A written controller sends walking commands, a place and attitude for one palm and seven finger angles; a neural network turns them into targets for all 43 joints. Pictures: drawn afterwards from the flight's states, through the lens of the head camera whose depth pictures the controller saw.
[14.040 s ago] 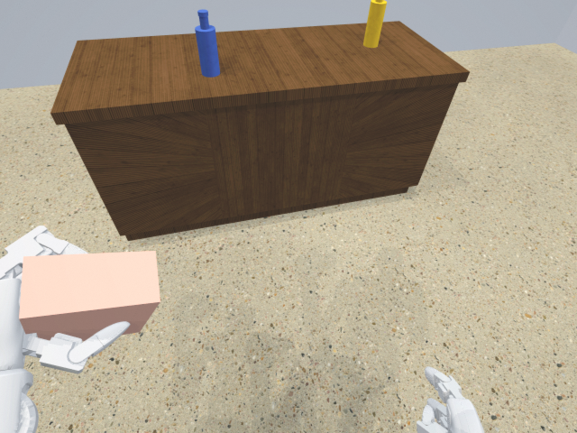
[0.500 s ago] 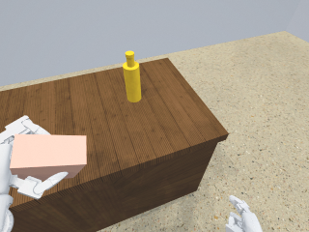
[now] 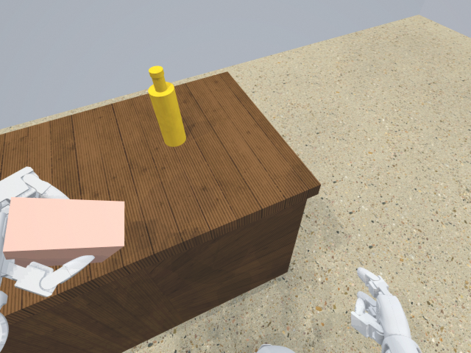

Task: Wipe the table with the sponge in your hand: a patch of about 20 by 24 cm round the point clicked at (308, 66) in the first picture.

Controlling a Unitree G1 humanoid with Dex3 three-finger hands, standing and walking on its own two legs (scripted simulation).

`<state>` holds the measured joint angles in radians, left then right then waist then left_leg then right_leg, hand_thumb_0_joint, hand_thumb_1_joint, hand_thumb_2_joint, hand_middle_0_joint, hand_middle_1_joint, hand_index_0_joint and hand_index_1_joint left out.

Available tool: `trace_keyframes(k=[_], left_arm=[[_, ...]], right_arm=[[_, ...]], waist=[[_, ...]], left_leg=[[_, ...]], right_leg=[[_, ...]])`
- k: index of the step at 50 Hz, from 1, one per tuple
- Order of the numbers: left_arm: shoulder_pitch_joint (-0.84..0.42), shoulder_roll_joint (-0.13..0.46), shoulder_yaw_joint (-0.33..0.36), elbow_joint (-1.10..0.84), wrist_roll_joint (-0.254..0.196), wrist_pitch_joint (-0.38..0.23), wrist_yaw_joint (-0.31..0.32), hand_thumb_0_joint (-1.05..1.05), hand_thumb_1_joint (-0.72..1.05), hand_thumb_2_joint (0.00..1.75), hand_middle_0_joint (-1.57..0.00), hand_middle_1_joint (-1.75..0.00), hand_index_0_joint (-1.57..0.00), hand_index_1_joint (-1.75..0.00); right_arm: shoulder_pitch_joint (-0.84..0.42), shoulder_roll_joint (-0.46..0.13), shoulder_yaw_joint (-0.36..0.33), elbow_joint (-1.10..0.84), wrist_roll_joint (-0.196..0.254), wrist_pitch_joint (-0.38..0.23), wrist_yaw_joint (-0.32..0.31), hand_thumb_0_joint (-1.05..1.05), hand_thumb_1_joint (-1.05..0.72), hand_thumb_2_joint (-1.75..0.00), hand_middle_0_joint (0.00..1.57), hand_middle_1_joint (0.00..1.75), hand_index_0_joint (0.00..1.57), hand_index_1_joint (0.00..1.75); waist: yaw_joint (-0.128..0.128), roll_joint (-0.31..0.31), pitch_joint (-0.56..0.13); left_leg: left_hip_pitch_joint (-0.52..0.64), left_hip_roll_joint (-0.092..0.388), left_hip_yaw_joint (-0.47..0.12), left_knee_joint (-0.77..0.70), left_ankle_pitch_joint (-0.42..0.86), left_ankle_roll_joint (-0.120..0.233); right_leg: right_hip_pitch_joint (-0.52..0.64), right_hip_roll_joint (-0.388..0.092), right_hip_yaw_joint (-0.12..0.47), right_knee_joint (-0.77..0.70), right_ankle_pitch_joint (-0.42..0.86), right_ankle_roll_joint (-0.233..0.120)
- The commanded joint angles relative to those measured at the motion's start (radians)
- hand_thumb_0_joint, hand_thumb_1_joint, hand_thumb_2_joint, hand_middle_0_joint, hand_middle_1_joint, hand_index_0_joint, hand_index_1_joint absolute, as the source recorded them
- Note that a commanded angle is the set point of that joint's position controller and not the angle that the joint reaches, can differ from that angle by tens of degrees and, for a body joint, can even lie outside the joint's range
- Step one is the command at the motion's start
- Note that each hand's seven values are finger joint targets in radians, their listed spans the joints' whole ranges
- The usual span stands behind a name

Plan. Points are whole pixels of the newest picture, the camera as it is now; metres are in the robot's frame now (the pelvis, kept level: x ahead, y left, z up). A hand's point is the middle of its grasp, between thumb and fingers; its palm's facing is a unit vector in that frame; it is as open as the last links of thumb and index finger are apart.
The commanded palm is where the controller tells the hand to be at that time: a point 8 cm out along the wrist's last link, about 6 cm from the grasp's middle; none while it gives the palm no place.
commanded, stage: shuffle to correct the standing spot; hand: left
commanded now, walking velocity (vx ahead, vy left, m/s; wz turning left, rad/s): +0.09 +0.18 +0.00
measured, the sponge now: (80, 235) +0.24 +0.20 +0.16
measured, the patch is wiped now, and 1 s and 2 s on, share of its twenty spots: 0.00 0.00 0.00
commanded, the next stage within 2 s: come to a stop and stand still in 1.62 s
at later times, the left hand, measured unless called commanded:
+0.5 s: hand (39, 251) +0.20 +0.21 +0.19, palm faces +0.33 -0.79 -0.51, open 9.5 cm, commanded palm +0.13 +0.27 +0.19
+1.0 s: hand out of the picture +0.16 +0.31 +0.16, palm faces +0.44 -0.79 -0.44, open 9.5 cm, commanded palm +0.10 +0.34 +0.19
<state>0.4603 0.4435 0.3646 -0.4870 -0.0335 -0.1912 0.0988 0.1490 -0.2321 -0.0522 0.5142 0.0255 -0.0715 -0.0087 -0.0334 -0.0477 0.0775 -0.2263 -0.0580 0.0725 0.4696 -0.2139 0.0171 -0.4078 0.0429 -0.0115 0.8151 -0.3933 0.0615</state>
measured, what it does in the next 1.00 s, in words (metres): steps on the spot: left foot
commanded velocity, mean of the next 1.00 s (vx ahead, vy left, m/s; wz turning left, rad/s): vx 0.13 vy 0.14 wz -0.10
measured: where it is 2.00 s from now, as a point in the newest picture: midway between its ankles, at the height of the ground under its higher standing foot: outside the picture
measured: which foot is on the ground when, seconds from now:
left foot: down 0.00-0.04, up 0.06-0.64, down 0.66-1.00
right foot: down 0.00-1.00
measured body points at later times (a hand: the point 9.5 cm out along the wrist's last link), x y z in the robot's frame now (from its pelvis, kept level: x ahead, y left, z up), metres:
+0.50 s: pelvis -0.03 -0.01 +0.02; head +0.01 -0.04 +0.47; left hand +0.18 +0.25 +0.22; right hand +0.14 -0.27 -0.07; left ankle -0.07 +0.16 -0.68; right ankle +0.04 -0.04 -0.73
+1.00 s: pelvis -0.04 +0.05 -0.01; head -0.02 +0.04 +0.44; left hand +0.13 +0.35 +0.19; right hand +0.12 -0.16 -0.11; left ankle -0.08 +0.17 -0.67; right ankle +0.01 -0.03 -0.73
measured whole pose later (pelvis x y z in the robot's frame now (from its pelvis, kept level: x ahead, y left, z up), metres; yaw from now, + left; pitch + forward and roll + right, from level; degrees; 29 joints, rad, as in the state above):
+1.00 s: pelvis -0.04 +0.05 -0.01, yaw +2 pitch +0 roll +1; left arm 0.43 0.36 0.39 -0.47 -0.03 -0.20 0.09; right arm 0.21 -0.18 0.00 0.65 0.03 -0.08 0.01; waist 0.03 0.00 0.05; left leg -0.47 -0.02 -0.02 1.12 -0.39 0.03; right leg -0.41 0.00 -0.07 0.70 -0.29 -0.08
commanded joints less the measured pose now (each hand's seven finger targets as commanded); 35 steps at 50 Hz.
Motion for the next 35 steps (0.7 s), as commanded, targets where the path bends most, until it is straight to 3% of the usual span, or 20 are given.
trace_keyframes(k=[1,2,3,4,5,6,7,9,12,13,14,16,18,21,23,24,28,30,34,35], left_arm=[[0.117,0.221,0.255,-0.16,-0.016,-0.036,0.022,0.0,0.1,1.3,-1.2,-1.6,-1.2,-1.6],[0.117,0.193,0.233,-0.145,-0.022,-0.033,0.021,0.0,0.1,1.3,-1.2,-1.6,-1.2,-1.6],[0.129,0.198,0.236,-0.126,-0.037,-0.03,0.021,0.0,0.1,1.3,-1.2,-1.6,-1.2,-1.6],[0.067,0.15,0.214,-0.13,-0.061,-0.031,0.021,0.0,0.1,1.3,-1.2,-1.6,-1.2,-1.6],[0.052,0.114,0.178,-0.129,-0.057,-0.039,0.01,0.0,0.1,1.3,-1.2,-1.6,-1.2,-1.6],[0.062,0.133,0.197,-0.112,-0.064,-0.036,0.01,0.0,0.1,1.3,-1.2,-1.6,-1.2,-1.6],[0.084,0.125,0.193,-0.093,-0.061,-0.035,0.011,0.0,0.1,1.3,-1.2,-1.6,-1.2,-1.6],[0.031,0.117,0.157,-0.087,-0.045,-0.039,0.023,0.0,0.1,1.3,-1.2,-1.6,-1.2,-1.6],[-0.127,0.099,0.082,-0.102,-0.022,-0.057,0.044,0.0,0.1,1.3,-1.2,-1.6,-1.2,-1.6],[-0.188,0.113,0.079,-0.127,-0.018,-0.059,0.051,0.0,0.1,1.3,-1.2,-1.6,-1.2,-1.6],[-0.182,0.112,0.077,-0.121,-0.015,-0.063,0.053,0.0,0.1,1.3,-1.2,-1.6,-1.2,-1.6],[-0.2,0.13,0.09,-0.153,-0.007,-0.066,0.062,0.0,0.1,1.3,-1.2,-1.6,-1.2,-1.6],[-0.147,0.178,0.149,-0.17,-0.002,-0.067,0.07,0.0,0.1,1.3,-1.2,-1.6,-1.2,-1.6],[-0.003,0.157,0.17,-0.201,-0.008,-0.072,0.072,0.0,0.1,1.3,-1.2,-1.6,-1.2,-1.6],[0.12,0.165,0.207,-0.145,-0.01,-0.064,0.071,0.0,0.1,1.3,-1.2,-1.6,-1.2,-1.6],[0.145,0.135,0.189,-0.164,-0.013,-0.064,0.069,0.0,0.1,1.3,-1.2,-1.6,-1.2,-1.6],[0.198,0.135,0.203,-0.122,-0.018,-0.049,0.063,0.0,0.1,1.3,-1.2,-1.6,-1.2,-1.6],[0.156,0.129,0.186,-0.16,-0.015,-0.059,0.059,0.0,0.1,1.3,-1.2,-1.6,-1.2,-1.6],[0.04,0.132,0.16,-0.223,-0.001,-0.069,0.051,0.0,0.1,1.3,-1.2,-1.6,-1.2,-1.6],[0.022,0.146,0.166,-0.211,-0.004,-0.061,0.053,0.0,0.1,1.3,-1.2,-1.6,-1.2,-1.6]], right_arm=[[-0.026,-0.113,-0.012,-0.123,0.016,-0.023,0.005,0.0,-0.9,-0.9,0.2,0.3,0.2,0.3],[-0.004,-0.096,-0.018,-0.113,0.02,-0.017,0.002,0.0,-0.9,-0.9,0.2,0.3,0.2,0.3],[0.021,-0.099,-0.028,-0.121,0.021,-0.014,-0.002,0.0,-0.9,-0.9,0.2,0.3,0.2,0.3],[0.011,-0.112,-0.034,-0.121,0.029,-0.026,-0.007,0.0,-0.9,-0.9,0.2,0.3,0.2,0.3],[0.028,-0.159,-0.059,-0.116,0.031,-0.032,0.002,0.0,-0.9,-0.9,0.2,0.3,0.2,0.3],[0.009,-0.135,-0.048,-0.101,0.032,-0.042,0.003,0.0,-0.9,-0.9,0.2,0.3,0.2,0.3],[0.008,-0.113,-0.033,-0.071,0.024,-0.047,-0.002,0.0,-0.9,-0.9,0.2,0.3,0.2,0.3],[0.003,-0.098,-0.016,-0.033,0.01,-0.06,-0.011,0.0,-0.9,-0.9,0.2,0.3,0.2,0.3],[0.007,-0.105,-0.005,-0.006,-0.014,-0.111,-0.026,0.0,-0.9,-0.9,0.2,0.3,0.2,0.3],[-0.015,-0.108,-0.005,-0.005,-0.01,-0.13,-0.031,0.0,-0.9,-0.9,0.2,0.3,0.2,0.3],[0.007,-0.108,-0.004,0.002,-0.017,-0.143,-0.039,0.0,-0.9,-0.9,0.2,0.3,0.2,0.3],[0.006,-0.113,-0.009,-0.006,-0.022,-0.159,-0.041,0.0,-0.9,-0.9,0.2,0.3,0.2,0.3],[-0.01,-0.115,-0.018,-0.017,-0.017,-0.161,-0.038,0.0,-0.9,-0.9,0.2,0.3,0.2,0.3],[0.002,-0.096,-0.016,-0.037,-0.015,-0.138,-0.031,0.0,-0.9,-0.9,0.2,0.3,0.2,0.3],[0.004,-0.096,-0.025,-0.055,0.001,-0.116,-0.023,0.0,-0.9,-0.9,0.2,0.3,0.2,0.3],[0.011,-0.09,-0.018,-0.062,0.002,-0.099,-0.02,0.0,-0.9,-0.9,0.2,0.3,0.2,0.3],[0.022,-0.095,-0.023,-0.082,0.02,-0.073,-0.022,0.0,-0.9,-0.9,0.2,0.3,0.2,0.3],[0.025,-0.105,-0.023,-0.086,0.018,-0.071,-0.032,0.0,-0.9,-0.9,0.2,0.3,0.2,0.3],[0.041,-0.137,-0.047,-0.067,0.016,-0.077,-0.04,0.0,-0.9,-0.9,0.2,0.3,0.2,0.3],[0.027,-0.126,-0.034,-0.058,0.013,-0.082,-0.043,0.0,-0.9,-0.9,0.2,0.3,0.2,0.3]], waist=[[0.076,0.189,-0.132],[0.061,-0.107,-0.131],[0.021,-0.37,-0.158],[0.012,-0.386,-0.16],[0.015,-0.327,-0.134],[0.009,-0.215,-0.109],[0.007,-0.071,-0.108],[0.006,0.043,-0.139],[0.015,-0.015,-0.164],[0.024,-0.065,-0.16],[0.029,-0.062,-0.168],[0.039,-0.111,-0.194],[0.055,-0.14,-0.199],[0.055,-0.08,-0.24],[0.061,-0.136,-0.246],[0.055,-0.112,-0.261],[0.042,-0.143,-0.277],[0.034,-0.071,-0.28],[0.029,0.113,-0.224],[0.023,0.274,-0.178]], left_leg=[[-0.322,0.204,-0.17,0.1,-0.007,0.107],[-0.343,0.073,-0.086,0.384,-0.178,0.045],[-0.386,-0.025,-0.065,0.64,-0.266,0.003],[-0.369,-0.014,-0.123,0.786,-0.204,-0.016],[-0.334,0.008,-0.166,0.824,-0.117,-0.023],[-0.35,0.032,-0.173,0.825,-0.086,-0.029],[-0.356,0.049,-0.159,0.811,-0.046,-0.031],[-0.37,0.056,-0.13,0.755,-0.021,-0.027],[-0.363,0.026,-0.09,0.663,0.006,-0.019],[-0.365,0.027,-0.087,0.61,-0.026,-0.014],[-0.334,0.025,-0.075,0.573,-0.002,-0.015],[-0.311,0.02,-0.052,0.481,-0.005,-0.011],[-0.294,0.029,-0.046,0.376,-0.057,-0.004],[-0.247,0.023,-0.017,0.265,-0.068,0.001],[-0.236,0.032,-0.023,0.19,-0.106,0.01],[-0.215,0.028,-0.01,0.163,-0.099,0.01],[-0.084,0.04,-0.006,-0.009,-0.107,0.039],[0.013,0.053,0.007,-0.098,-0.054,0.057],[0.096,0.156,-0.052,-0.159,0.07,0.105],[0.067,0.196,-0.119,-0.164,-0.001,0.128]], right_leg=[[0.327,-0.167,0.063,-0.305,0.13,-0.059],[0.366,-0.233,0.144,-0.479,0.281,-0.062],[0.324,-0.363,0.347,-0.561,0.345,-0.096],[0.214,-0.428,0.416,-0.617,0.241,-0.069],[0.113,-0.405,0.46,-0.655,0.113,-0.008],[0.083,-0.404,0.469,-0.638,0.037,-0.015],[0.083,-0.365,0.41,-0.602,0.049,-0.024],[0.142,-0.326,0.336,-0.555,0.129,-0.045],[0.2,-0.286,0.303,-0.58,0.086,-0.001],[0.222,-0.297,0.354,-0.596,0.072,-0.005],[0.229,-0.285,0.32,-0.602,0.044,0.009],[0.283,-0.284,0.325,-0.604,0.032,0.005],[0.291,-0.312,0.382,-0.603,-0.012,-0.037],[0.312,-0.32,0.345,-0.596,-0.036,-0.064],[0.3,-0.337,0.364,-0.569,-0.023,-0.087],[0.297,-0.333,0.333,-0.57,-0.023,-0.093],[0.212,-0.294,0.278,-0.48,0.026,-0.111],[0.179,-0.233,0.191,-0.445,0.04,-0.08],[0.081,-0.113,0.082,-0.205,0.097,-0.037],[0.021,-0.066,-0.009,-0.127,0.013,-0.043]])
